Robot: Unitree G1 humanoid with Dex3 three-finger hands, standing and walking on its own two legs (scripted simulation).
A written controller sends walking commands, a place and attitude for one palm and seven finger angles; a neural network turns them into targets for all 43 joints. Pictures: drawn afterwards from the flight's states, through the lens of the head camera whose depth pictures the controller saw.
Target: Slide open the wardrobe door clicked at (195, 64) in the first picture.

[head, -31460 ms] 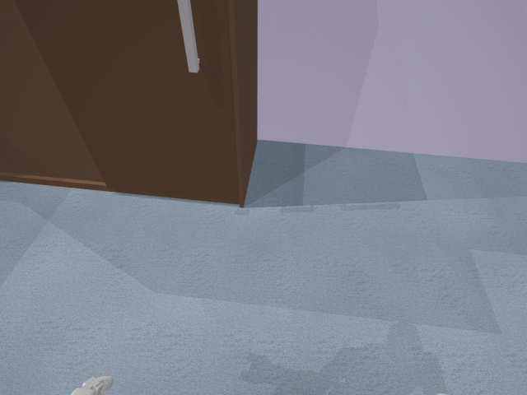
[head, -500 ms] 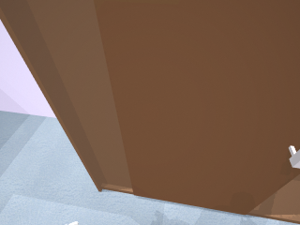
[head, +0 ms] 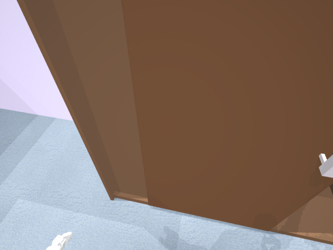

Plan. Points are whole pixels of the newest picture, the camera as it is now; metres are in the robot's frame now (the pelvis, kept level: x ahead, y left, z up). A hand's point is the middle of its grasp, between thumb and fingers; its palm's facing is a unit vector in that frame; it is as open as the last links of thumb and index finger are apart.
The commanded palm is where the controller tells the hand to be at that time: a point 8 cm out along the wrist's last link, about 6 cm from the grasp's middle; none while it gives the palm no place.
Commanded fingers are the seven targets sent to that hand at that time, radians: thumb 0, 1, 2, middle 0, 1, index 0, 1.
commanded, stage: stop walking and hold the door there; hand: right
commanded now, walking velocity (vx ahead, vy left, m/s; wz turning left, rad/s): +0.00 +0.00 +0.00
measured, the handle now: out of the picture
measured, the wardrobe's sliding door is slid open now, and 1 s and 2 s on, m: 0.43 0.43 0.42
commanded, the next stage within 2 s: loosen the grip on the handle in 1.42 s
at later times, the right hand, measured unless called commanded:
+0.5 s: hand out of the picture +0.35 -0.39 +0.12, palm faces +0.49 +0.84 -0.25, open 6.1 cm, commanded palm +0.30 -0.40 +0.11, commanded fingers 0.00 -0.90 -0.90 0.45 1.40 0.45 1.40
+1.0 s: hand out of the picture +0.35 -0.39 +0.13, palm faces +0.47 +0.87 -0.16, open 6.0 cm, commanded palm +0.31 -0.40 +0.11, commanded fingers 0.00 -0.90 -0.90 0.45 1.40 0.45 1.40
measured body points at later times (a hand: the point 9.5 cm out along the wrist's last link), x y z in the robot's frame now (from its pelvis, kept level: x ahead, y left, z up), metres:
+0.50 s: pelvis -0.04 -0.08 +0.00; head +0.01 -0.08 +0.44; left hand +0.12 +0.17 -0.11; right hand +0.32 -0.43 +0.13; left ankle -0.05 +0.07 -0.69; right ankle +0.03 -0.17 -0.74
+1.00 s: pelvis -0.09 -0.08 +0.00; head -0.04 -0.09 +0.44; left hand +0.00 +0.19 -0.11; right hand +0.31 -0.43 +0.14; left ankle -0.16 +0.04 -0.74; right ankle +0.03 -0.17 -0.74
